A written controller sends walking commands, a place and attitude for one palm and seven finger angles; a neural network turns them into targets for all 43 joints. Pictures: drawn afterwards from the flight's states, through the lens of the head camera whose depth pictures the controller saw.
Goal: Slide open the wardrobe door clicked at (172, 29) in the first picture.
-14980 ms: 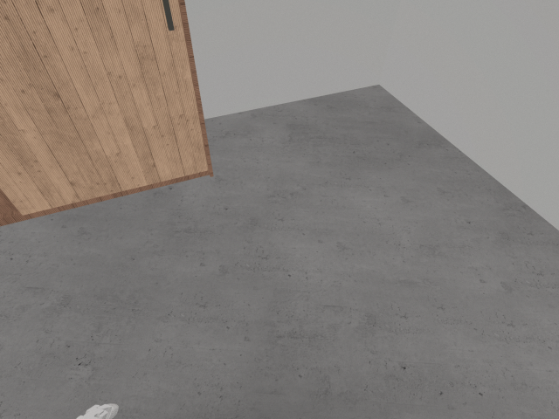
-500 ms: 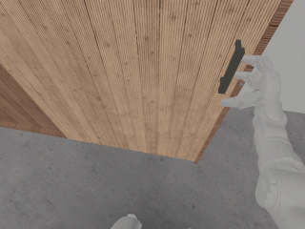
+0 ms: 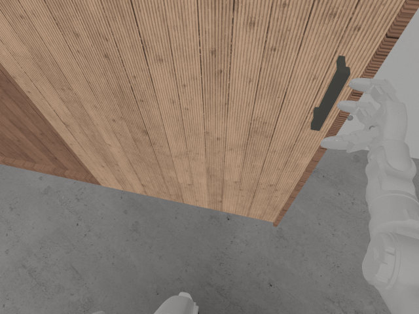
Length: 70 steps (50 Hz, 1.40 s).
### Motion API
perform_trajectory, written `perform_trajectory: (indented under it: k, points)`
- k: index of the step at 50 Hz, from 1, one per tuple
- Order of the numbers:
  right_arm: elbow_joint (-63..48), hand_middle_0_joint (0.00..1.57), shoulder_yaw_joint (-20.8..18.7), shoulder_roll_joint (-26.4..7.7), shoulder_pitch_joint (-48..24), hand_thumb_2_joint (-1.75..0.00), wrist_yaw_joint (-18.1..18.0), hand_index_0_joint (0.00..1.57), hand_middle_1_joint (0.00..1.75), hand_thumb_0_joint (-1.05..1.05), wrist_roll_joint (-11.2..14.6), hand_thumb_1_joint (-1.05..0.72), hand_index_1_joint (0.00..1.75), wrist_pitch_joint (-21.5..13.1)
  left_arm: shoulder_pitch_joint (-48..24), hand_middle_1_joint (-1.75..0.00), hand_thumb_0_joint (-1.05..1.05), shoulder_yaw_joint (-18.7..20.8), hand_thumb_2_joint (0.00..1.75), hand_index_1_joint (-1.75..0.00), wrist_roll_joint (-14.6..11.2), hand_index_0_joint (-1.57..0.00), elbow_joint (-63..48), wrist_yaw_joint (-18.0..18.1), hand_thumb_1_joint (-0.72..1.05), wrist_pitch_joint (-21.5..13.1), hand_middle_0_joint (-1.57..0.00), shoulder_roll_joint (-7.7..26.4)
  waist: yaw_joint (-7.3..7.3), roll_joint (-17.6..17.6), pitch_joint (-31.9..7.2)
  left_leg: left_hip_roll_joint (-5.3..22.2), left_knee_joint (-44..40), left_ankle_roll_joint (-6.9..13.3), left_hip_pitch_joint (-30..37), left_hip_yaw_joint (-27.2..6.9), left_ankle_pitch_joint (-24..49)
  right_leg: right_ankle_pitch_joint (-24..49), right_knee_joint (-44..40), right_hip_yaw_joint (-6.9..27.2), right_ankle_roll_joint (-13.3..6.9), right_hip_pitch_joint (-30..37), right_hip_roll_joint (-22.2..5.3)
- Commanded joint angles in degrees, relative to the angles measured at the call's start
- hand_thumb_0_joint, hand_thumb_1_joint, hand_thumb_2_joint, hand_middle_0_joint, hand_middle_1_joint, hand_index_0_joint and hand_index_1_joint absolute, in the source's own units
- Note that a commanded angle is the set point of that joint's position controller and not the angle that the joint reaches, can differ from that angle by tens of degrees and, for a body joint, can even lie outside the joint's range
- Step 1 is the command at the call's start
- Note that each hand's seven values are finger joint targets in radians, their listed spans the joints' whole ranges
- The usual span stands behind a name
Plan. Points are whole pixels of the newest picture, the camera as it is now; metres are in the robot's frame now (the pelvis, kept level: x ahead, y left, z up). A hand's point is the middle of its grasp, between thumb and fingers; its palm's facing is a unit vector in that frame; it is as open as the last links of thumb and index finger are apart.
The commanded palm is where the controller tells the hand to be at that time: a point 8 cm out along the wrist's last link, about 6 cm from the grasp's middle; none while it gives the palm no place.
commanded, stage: move the hooked fingers beside the handle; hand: right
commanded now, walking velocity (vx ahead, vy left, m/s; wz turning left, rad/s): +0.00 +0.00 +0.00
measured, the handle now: (327, 95) +0.53 -0.13 +0.11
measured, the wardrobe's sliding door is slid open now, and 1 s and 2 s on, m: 0.00 0.00 0.00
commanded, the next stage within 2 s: feel for the door with the fingertips in 1.64 s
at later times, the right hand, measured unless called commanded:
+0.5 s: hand (358, 119) +0.48 -0.18 +0.11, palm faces +0.05 +1.00 +0.00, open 14.0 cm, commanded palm +0.45 -0.24 +0.11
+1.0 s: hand (367, 125) +0.47 -0.20 +0.11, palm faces +0.04 +1.00 +0.01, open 14.0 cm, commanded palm +0.44 -0.25 +0.11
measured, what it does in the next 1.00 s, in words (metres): stands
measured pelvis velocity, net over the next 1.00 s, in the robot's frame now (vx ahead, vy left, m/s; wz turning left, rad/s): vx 0.01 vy -0.01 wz -0.01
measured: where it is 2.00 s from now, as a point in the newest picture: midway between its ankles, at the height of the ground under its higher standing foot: outside the picture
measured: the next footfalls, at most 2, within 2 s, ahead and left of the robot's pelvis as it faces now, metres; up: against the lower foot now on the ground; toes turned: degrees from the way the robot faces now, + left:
none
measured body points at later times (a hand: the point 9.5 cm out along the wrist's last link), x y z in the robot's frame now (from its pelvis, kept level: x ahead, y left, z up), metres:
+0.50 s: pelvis +0.00 -0.01 +0.00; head +0.08 -0.01 +0.44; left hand +0.04 +0.26 -0.12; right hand +0.47 -0.24 +0.11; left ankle +0.02 +0.12 -0.70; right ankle -0.01 -0.12 -0.70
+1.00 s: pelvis +0.01 -0.01 +0.00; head +0.08 -0.01 +0.45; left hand +0.06 +0.26 -0.11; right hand +0.46 -0.25 +0.11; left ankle +0.02 +0.12 -0.70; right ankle -0.01 -0.12 -0.70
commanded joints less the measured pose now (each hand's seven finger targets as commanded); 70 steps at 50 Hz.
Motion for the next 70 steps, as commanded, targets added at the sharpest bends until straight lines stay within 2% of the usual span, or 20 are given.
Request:
perform_trajectory:
  k: [1, 3, 6, 12, 16, 18, 21, 22, 26, 33, 38, 41, 45, 46, 49, 57, 61, 64, 68, 70]
  points:
    - [-15.10, 0.30, -2.05, -15.52, -26.22, -0.30, -0.12, 0.30, 1.20, 0.00, 0.85, 0.50, 1.20, -4.26, 5.80, -0.30, 0.00, 3.62, 0.90, -0.30, 0.15, -0.20, -4.31, 0.91, 0.90, -1.31, -0.20, 8.84, -0.78, -2.71, -23.42, -1.82, -3.90, 0.66, 16.31, -1.55, 18.48, 15.56, -5.36, 0.95, -1.93, 7.79, 2.59]
    - [-16.82, 0.30, -0.43, -13.23, -25.69, -0.30, 0.30, 0.30, 1.20, 0.00, 1.24, 0.50, 1.20, -4.61, 5.71, -0.30, 0.00, 3.86, 0.90, -0.30, 0.03, -0.20, -4.20, 0.78, 0.90, -1.45, -0.20, 8.60, -0.99, -4.40, -25.18, -1.89, -3.70, 0.74, 15.69, -1.14, 19.24, 17.51, -5.44, 1.29, -1.52, 10.27, 2.43]
    - [-13.06, 0.30, 1.04, -10.77, -24.33, -0.30, 0.81, 0.30, 1.20, 0.00, 1.97, 0.50, 1.20, -3.52, 6.11, -0.30, 0.00, 3.77, 0.90, -0.30, 0.04, -0.20, -3.53, 0.84, 0.90, -1.40, -0.20, 8.78, 0.00, 0.05, -21.06, -2.04, -4.42, 0.64, 14.43, -0.63, 18.01, 16.28, -5.74, 1.62, -1.70, 8.71, 2.16]
    - [-16.02, 0.30, 0.79, -11.87, -26.50, -0.30, 0.45, 0.30, 1.20, 0.00, 1.51, 0.50, 1.20, -3.79, 5.59, -0.30, 0.00, 3.72, 0.90, -0.30, 0.13, -0.20, -3.65, 0.84, 0.90, -1.52, -0.20, 8.72, -0.45, -3.41, -22.50, -1.81, -4.26, 0.77, 13.54, -0.83, 16.86, 15.96, -5.75, 1.77, -1.61, 10.08, 2.36]
    - [-13.92, 0.30, -0.37, -13.07, -25.05, -0.30, 0.14, 0.30, 1.20, 0.00, 1.26, 0.50, 1.20, -3.90, 5.73, -0.30, 0.00, 3.63, 0.90, -0.30, 0.25, -0.20, -3.47, 0.88, 0.90, -1.42, -0.20, 8.94, -0.63, -0.59, -21.26, -1.90, -3.97, 0.78, 13.86, -0.62, 16.99, 16.15, -5.70, 1.95, -1.64, 8.81, 2.23]
    - [-13.64, 0.30, 0.34, -12.65, -26.26, -0.30, 0.20, 0.30, 1.20, 0.00, 0.92, 0.50, 1.20, -3.65, 5.38, -0.30, 0.00, 3.47, 0.90, -0.30, 0.19, -0.20, -3.51, 0.86, 0.90, -1.43, -0.20, 8.85, -0.37, -2.80, -20.47, -1.81, -4.06, 0.84, 12.45, -0.66, 15.84, 15.15, -5.83, 2.08, -1.48, 9.05, 2.32]
    - [-15.69, 0.30, -0.05, -12.70, -26.17, -0.30, 0.21, 0.30, 1.20, 0.00, 1.15, 0.50, 1.20, -4.16, 5.60, -0.30, 0.00, 3.65, 0.90, -0.30, 0.41, -0.20, -3.89, 0.78, 0.90, -1.50, -0.20, 8.86, -0.68, -3.25, -23.57, -1.97, -3.38, 0.95, 13.08, -0.49, 17.99, 18.73, -5.28, 2.36, -1.44, 11.44, 2.19]
    - [-15.23, 0.30, -1.57, -14.17, -24.58, -0.30, 0.26, 0.30, 1.20, 0.00, 1.45, 0.50, 1.20, -4.19, 5.58, -0.30, 0.00, 3.65, 0.90, -0.30, 0.31, -0.20, -3.86, 0.73, 0.90, -1.44, -0.20, 8.92, -1.62, -3.17, -24.42, -1.93, -3.32, 0.93, 14.14, -0.65, 18.45, 18.92, -5.19, 2.23, -1.28, 11.03, 2.24]
    - [-15.34, 0.30, -0.18, -12.97, -24.09, -0.30, 1.27, 0.30, 1.20, 0.00, 1.48, 0.50, 1.20, -3.76, 5.54, -0.30, 0.00, 3.64, 0.90, -0.30, 0.25, -0.20, -4.12, 0.82, 0.90, -1.16, -0.20, 8.88, -0.91, -1.55, -23.16, -2.00, -3.26, 0.85, 14.64, -0.50, 19.76, 19.57, -5.22, 2.03, -1.54, 10.22, 2.12]
    - [-16.25, 0.30, -2.41, -15.42, -20.83, -0.30, 2.70, 0.30, 1.20, 0.00, 2.37, 0.50, 1.20, -2.95, 5.14, -0.30, 0.00, 3.59, 0.90, -0.30, 0.03, -0.20, -4.62, 1.08, 0.90, -0.61, -0.20, 8.90, -1.92, -2.04, -23.02, -1.88, -3.66, 0.88, 16.92, -0.87, 21.53, 20.08, -5.46, 1.47, -1.66, 9.30, 2.29]
    - [-17.46, 0.30, -0.85, -14.24, -21.74, -0.30, 3.84, 0.30, 1.20, 0.00, 3.10, 0.50, 1.20, -2.86, 4.70, -0.30, 0.00, 3.69, 0.90, -0.30, -0.24, -0.20, -4.32, 1.39, 0.90, -0.64, -0.20, 8.94, -1.08, -1.81, -22.11, -1.93, -4.17, 0.76, 15.77, -0.88, 20.37, 18.80, -5.51, 1.69, -1.76, 9.93, 2.18]
    - [-18.56, 0.30, 0.97, -12.22, -22.41, -0.30, 4.08, 0.30, 1.20, 0.00, 3.02, 0.50, 1.20, -2.67, 4.64, -0.30, 0.00, 3.64, 0.90, -0.30, -0.20, -0.20, -4.45, 1.34, 0.90, -0.79, -0.20, 8.77, -1.03, -5.11, -22.49, -1.87, -3.80, 1.11, 14.21, -0.52, 20.08, 20.53, -5.22, 2.00, -1.56, 12.00, 2.23]
    - [-16.62, 0.30, 0.35, -12.02, -21.06, -0.30, 3.54, 0.30, 1.20, 0.00, 3.54, 0.50, 1.20, -2.11, 4.41, -0.30, 0.00, 3.56, 0.90, -0.30, -0.17, -0.20, -4.06, 1.27, 0.90, -0.90, -0.20, 8.88, -1.15, -1.35, -20.93, -1.93, -4.35, 0.85, 14.42, -0.26, 19.10, 18.78, -5.77, 2.12, -1.53, 10.51, 2.21]
    - [-16.41, 0.30, -0.94, -13.84, -21.26, -0.30, 3.17, 0.30, 1.20, 0.00, 3.29, 0.50, 1.20, -2.30, 4.61, -0.30, 0.00, 3.64, 0.90, -0.30, -0.06, -0.20, -3.95, 1.40, 0.90, -0.79, -0.20, 9.05, -1.16, 0.16, -20.87, -1.89, -4.22, 0.81, 15.16, -0.41, 19.37, 18.64, -5.54, 2.11, -1.76, 9.63, 2.14]
    - [-17.54, 0.30, -1.41, -15.22, -22.60, -0.30, 2.89, 0.30, 1.20, 0.00, 2.42, 0.50, 1.20, -2.69, 4.16, -0.30, 0.00, 3.42, 0.90, -0.30, 0.01, -0.20, -4.21, 1.38, 0.90, -0.85, -0.20, 8.80, -1.65, -3.28, -21.90, -1.65, -3.91, 0.85, 15.67, -0.87, 19.53, 18.31, -5.63, 1.81, -1.65, 9.57, 2.47]
    - [-19.10, 0.30, -0.61, -13.73, -21.22, -0.30, 3.56, 0.30, 1.20, 0.00, 3.23, 0.50, 1.20, -3.11, 3.86, -0.30, 0.00, 3.59, 0.90, -0.30, -0.16, -0.20, -4.77, 1.23, 0.90, -0.95, -0.20, 8.74, -1.86, -3.62, -24.28, -1.84, -3.67, 0.87, 15.99, -0.69, 20.30, 19.99, -5.44, 2.03, -1.40, 11.35, 2.19]
    - [-17.24, 0.30, -1.17, -14.03, -19.40, -0.30, 3.42, 0.30, 1.20, 0.00, 3.34, 0.50, 1.20, -2.20, 3.87, -0.30, 0.00, 3.56, 0.90, -0.30, -0.23, -0.20, -4.76, 1.33, 0.90, -0.82, -0.20, 9.01, -1.81, 0.51, -20.79, -1.86, -4.34, 0.86, 16.44, -0.48, 18.70, 17.26, -6.00, 1.93, -1.75, 8.58, 2.25]
    - [-17.60, 0.30, 0.40, -12.55, -20.97, -0.30, 3.29, 0.30, 1.20, 0.00, 2.92, 0.50, 1.20, -2.19, 3.38, -0.30, 0.00, 3.35, 0.90, -0.30, -0.28, -0.20, -4.79, 1.35, 0.90, -0.90, -0.20, 8.60, -1.38, -2.86, -20.05, -1.70, -4.60, 0.82, 14.75, -0.73, 17.50, 16.07, -6.21, 1.72, -1.65, 9.21, 2.45]
    - [-15.50, 0.30, -0.52, -14.11, -23.58, -0.30, 2.91, 0.30, 1.20, 0.00, 2.87, 0.50, 1.20, -2.69, 3.79, -0.30, 0.00, 3.32, 0.90, -0.30, -0.26, -0.20, -3.96, 1.62, 0.90, -1.24, -0.20, 8.95, -0.79, -0.52, -19.43, -1.69, -4.84, 0.69, 14.08, -0.94, 14.80, 13.18, -6.11, 2.19, -1.71, 7.91, 2.39]
    - [-16.06, 0.30, -0.78, -14.82, -24.41, -0.30, 2.76, 0.30, 1.20, 0.00, 2.37, 0.50, 1.20, -3.18, 3.78, -0.30, 0.00, 3.30, 0.90, -0.30, -0.18, -0.20, -4.11, 1.67, 0.90, -1.46, -0.20, 8.96, -1.21, -2.44, -20.73, -1.60, -4.59, 0.83, 14.10, -1.09, 14.44, 13.21, -6.16, 2.25, -1.64, 8.39, 2.54]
